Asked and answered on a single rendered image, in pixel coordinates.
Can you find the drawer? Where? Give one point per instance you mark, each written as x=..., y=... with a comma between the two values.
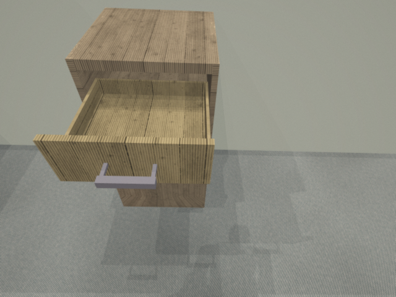
x=132, y=124

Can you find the cabinet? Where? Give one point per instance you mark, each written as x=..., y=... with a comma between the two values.
x=150, y=44

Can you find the handle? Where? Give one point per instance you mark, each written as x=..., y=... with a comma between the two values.
x=126, y=182

